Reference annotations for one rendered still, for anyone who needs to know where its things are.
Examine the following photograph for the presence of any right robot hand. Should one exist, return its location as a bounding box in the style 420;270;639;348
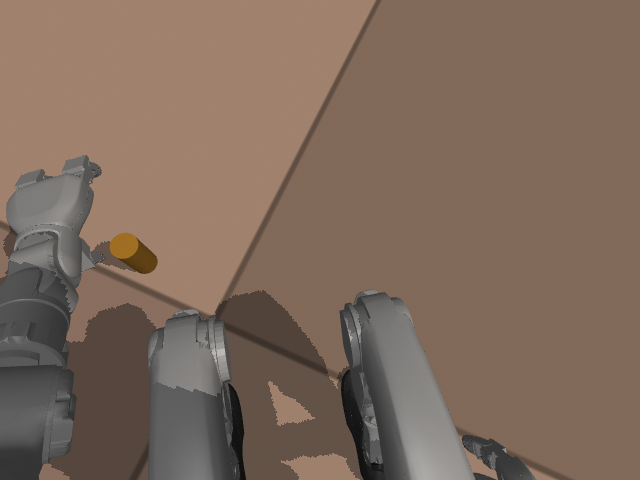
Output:
462;435;536;480

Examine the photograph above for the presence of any right robot foot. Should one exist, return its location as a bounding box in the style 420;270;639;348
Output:
341;369;385;480

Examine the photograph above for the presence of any left robot foot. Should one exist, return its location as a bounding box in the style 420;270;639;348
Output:
228;383;246;480

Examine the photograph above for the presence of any left robot hand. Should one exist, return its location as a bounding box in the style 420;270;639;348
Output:
6;155;106;272

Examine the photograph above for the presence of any left robot arm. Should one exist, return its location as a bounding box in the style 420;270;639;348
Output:
0;224;82;480

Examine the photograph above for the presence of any can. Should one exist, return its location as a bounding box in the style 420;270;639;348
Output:
110;233;158;274

